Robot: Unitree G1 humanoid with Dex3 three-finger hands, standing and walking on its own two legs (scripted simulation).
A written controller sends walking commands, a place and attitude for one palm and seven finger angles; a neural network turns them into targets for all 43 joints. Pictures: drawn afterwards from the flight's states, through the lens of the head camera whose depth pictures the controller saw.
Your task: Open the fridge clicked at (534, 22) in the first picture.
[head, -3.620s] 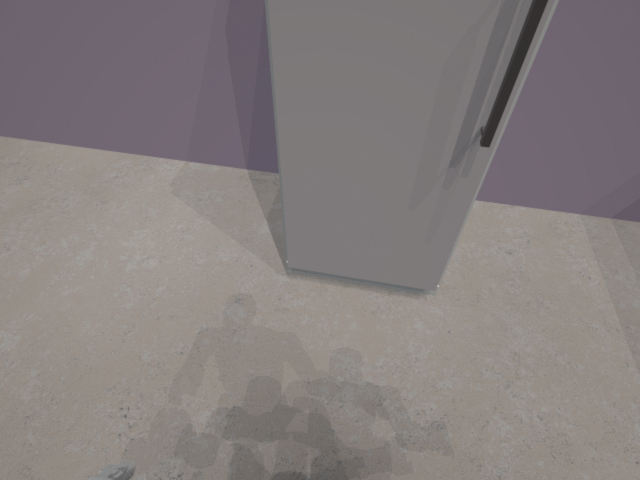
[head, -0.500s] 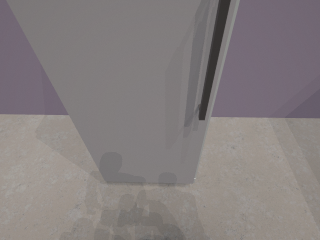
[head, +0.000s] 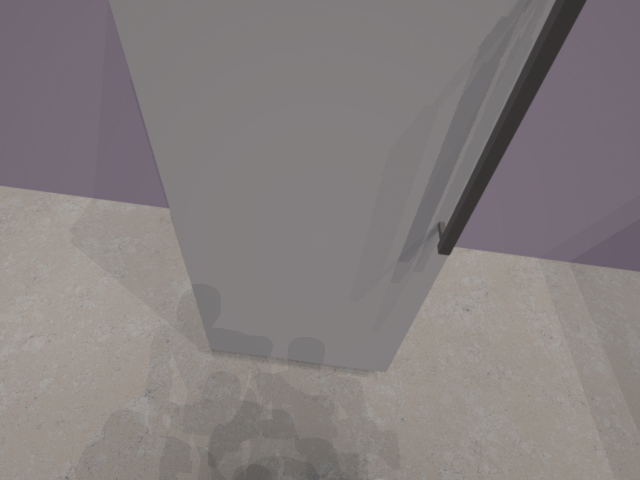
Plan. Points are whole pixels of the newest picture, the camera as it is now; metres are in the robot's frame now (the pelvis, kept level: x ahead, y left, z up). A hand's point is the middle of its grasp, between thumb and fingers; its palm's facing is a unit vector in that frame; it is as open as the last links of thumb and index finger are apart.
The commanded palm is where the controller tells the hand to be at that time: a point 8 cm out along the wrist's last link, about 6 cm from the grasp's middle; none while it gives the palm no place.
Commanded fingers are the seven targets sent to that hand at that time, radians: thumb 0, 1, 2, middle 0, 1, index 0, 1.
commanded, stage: come to a stop and stand still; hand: right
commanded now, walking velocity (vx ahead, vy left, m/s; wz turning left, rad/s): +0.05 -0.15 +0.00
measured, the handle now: (493, 136) +0.51 -0.19 +0.20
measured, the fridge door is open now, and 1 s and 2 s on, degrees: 0 0 0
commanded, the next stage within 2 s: look again from close up in 1.08 s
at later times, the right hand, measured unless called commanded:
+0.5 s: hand out of the picture -0.01 -0.20 -0.17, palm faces +0.03 +0.98 -0.21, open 7.4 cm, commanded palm none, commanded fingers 0.00 -0.90 -0.90 0.20 0.30 0.20 0.30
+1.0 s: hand out of the picture +0.05 -0.19 -0.16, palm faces +0.03 +0.97 -0.23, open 7.4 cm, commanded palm none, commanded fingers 0.00 -0.90 -0.90 0.20 0.30 0.20 0.30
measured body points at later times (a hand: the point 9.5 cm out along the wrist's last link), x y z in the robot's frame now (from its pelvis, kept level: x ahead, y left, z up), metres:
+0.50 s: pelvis +0.00 -0.02 +0.00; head +0.00 -0.01 +0.45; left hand +0.01 +0.20 -0.16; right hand -0.01 -0.25 -0.15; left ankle +0.03 +0.12 -0.73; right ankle -0.03 -0.12 -0.73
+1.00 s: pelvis +0.01 -0.01 +0.01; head +0.02 +0.01 +0.46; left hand +0.04 +0.22 -0.15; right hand +0.05 -0.25 -0.14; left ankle +0.03 +0.12 -0.73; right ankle -0.03 -0.12 -0.73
